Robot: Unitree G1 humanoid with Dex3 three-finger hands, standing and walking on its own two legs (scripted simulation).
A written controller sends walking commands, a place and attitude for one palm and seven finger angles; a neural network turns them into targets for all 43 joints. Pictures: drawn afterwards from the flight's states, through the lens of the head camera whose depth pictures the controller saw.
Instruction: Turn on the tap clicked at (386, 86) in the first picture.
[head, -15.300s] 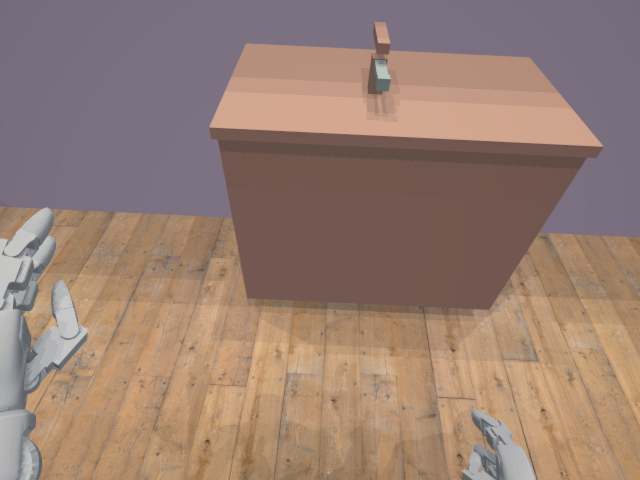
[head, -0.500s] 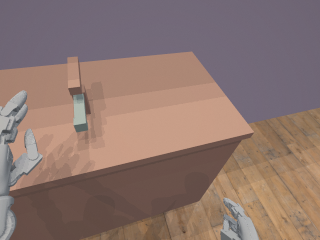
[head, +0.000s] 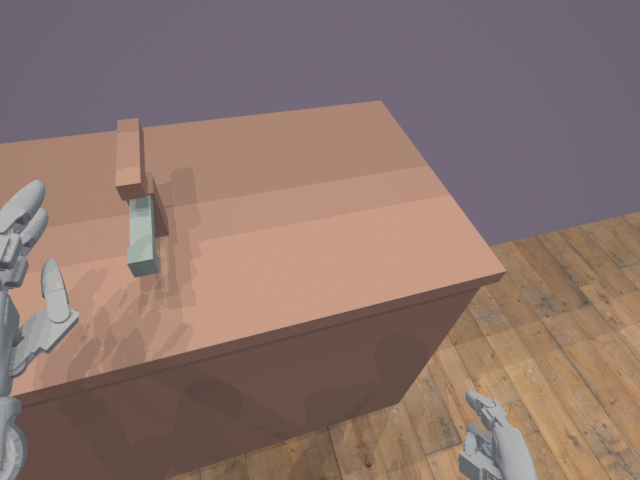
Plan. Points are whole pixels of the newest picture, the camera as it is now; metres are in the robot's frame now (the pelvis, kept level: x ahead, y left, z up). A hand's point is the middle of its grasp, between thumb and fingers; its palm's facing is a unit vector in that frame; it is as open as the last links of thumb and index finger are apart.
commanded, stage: shuffle to correct the standing spot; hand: left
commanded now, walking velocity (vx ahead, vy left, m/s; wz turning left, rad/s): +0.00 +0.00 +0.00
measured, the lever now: (143, 260) +0.33 +0.25 +0.09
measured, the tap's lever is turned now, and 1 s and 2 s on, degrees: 0 0 0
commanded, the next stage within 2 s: none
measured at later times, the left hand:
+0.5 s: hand (123, 312) +0.22 +0.20 +0.16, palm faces +0.35 -0.86 -0.38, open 7.4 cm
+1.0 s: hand (176, 312) +0.23 +0.16 +0.15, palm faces +0.32 -0.87 -0.38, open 7.4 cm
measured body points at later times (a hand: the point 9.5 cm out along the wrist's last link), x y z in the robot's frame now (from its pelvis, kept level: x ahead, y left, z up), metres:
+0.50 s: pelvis +0.00 -0.04 +0.00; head +0.03 -0.02 +0.45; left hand +0.20 +0.25 +0.18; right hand +0.18 -0.25 -0.08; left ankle +0.02 +0.08 -0.74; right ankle +0.00 -0.13 -0.74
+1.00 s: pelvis +0.01 -0.08 -0.01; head +0.04 -0.06 +0.44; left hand +0.21 +0.21 +0.17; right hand +0.17 -0.32 -0.09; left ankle +0.02 +0.08 -0.74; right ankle +0.00 -0.13 -0.74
